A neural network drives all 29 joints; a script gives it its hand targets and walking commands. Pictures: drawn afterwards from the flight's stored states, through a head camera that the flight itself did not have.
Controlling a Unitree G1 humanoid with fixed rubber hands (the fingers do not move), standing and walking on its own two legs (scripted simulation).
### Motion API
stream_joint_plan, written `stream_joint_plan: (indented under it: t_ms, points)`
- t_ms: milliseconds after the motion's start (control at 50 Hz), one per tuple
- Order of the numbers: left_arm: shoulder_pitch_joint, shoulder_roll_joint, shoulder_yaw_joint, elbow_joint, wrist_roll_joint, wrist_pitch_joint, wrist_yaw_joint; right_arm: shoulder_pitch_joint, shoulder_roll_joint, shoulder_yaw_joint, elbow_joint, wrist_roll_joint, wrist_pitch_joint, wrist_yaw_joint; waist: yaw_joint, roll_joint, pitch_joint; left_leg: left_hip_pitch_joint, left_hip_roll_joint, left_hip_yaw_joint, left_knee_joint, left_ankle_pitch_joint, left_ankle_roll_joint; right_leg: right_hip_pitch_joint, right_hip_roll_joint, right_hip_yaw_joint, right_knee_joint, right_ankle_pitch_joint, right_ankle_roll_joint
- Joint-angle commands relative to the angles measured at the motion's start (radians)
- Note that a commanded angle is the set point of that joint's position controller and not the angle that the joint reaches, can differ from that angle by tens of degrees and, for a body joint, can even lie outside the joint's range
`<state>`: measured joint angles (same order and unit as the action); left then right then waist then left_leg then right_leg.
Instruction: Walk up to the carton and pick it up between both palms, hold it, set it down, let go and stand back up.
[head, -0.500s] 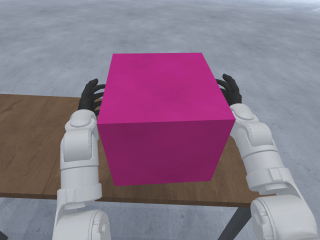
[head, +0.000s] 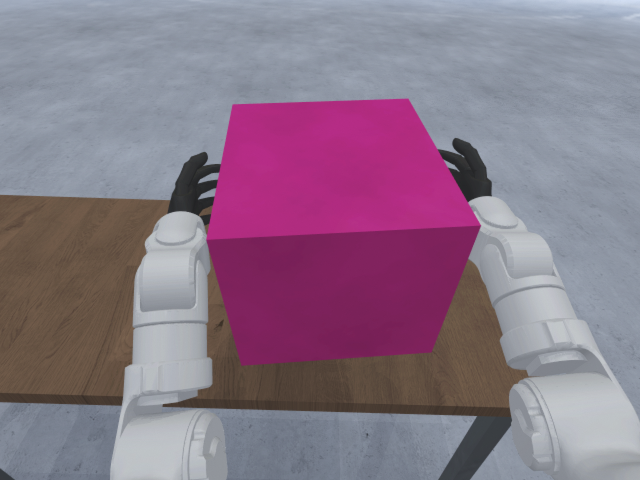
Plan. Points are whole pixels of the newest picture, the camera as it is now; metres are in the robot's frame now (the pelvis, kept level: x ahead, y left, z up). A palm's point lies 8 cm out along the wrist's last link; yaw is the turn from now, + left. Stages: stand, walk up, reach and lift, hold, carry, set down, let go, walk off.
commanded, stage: hold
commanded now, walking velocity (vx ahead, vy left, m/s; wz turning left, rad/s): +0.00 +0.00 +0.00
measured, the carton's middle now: (329, 225) +0.40 +0.00 +0.16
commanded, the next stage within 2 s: none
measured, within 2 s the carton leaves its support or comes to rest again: neither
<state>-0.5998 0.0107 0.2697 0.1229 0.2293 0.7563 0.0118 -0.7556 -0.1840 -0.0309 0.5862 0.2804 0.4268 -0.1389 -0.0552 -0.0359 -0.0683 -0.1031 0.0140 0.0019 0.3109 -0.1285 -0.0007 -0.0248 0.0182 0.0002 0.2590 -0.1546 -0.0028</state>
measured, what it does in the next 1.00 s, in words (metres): stands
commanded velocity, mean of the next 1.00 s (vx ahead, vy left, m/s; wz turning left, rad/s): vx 0.00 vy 0.00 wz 0.00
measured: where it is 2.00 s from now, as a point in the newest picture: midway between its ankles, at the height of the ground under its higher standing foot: outside the picture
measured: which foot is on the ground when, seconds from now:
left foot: down 0.00-1.00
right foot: down 0.00-1.00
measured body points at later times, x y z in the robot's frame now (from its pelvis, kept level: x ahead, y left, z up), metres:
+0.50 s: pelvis +0.00 +0.00 +0.00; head -0.05 +0.02 +0.45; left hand +0.36 +0.18 +0.20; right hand +0.38 -0.16 +0.21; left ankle +0.03 +0.12 -0.75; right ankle +0.00 -0.12 -0.75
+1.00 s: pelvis +0.00 +0.00 +0.00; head -0.05 +0.02 +0.45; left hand +0.37 +0.18 +0.20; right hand +0.39 -0.16 +0.21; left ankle +0.03 +0.12 -0.75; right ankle +0.00 -0.12 -0.75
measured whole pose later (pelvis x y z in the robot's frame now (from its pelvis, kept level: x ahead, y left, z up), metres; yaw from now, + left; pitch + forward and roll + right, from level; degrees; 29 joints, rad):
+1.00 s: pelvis +0.00 +0.00 +0.00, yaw +1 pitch -5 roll -1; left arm -0.58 0.02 0.27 0.09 0.23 0.76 -0.01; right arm -0.73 -0.16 -0.05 0.53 0.26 0.44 -0.14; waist -0.06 -0.04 -0.06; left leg -0.10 0.01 -0.02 0.31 -0.13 0.00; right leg -0.02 0.01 -0.01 0.26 -0.16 0.00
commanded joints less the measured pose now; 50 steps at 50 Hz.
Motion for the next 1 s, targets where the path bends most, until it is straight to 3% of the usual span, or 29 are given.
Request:
stream_joint_plan:
  t_ms: [0,200,560,980]
  points:
    - [-0.734,-0.461,-0.435,-0.182,-0.160,-0.073,-0.165,-0.750,0.631,0.359,-0.354,0.112,-0.044,0.110,0.007,0.030,-0.388,0.206,-0.054,0.009,0.006,0.244,-0.006,0.030,0.031,-0.024,-0.019,0.248,0.053]
    - [-0.732,-0.464,-0.468,-0.203,-0.181,-0.081,-0.183,-0.717,0.632,0.351,-0.395,0.089,-0.029,0.092,-0.029,0.043,-0.384,0.207,-0.056,0.002,0.004,0.225,-0.018,0.030,0.029,-0.033,-0.016,0.259,0.055]
    - [-0.729,-0.480,-0.470,-0.201,-0.180,-0.064,-0.160,-0.742,0.602,0.343,-0.376,0.091,-0.036,0.123,-0.002,0.055,-0.391,0.226,-0.034,0.001,-0.001,0.213,-0.020,-0.027,0.041,-0.042,-0.030,0.145,0.030]
    - [-0.732,-0.474,-0.470,-0.201,-0.183,-0.076,-0.166,-0.734,0.623,0.355,-0.384,0.095,-0.037,0.111,-0.011,0.046,-0.400,0.215,-0.046,0.000,0.005,0.231,-0.017,0.010,0.035,-0.035,-0.020,0.218,0.044]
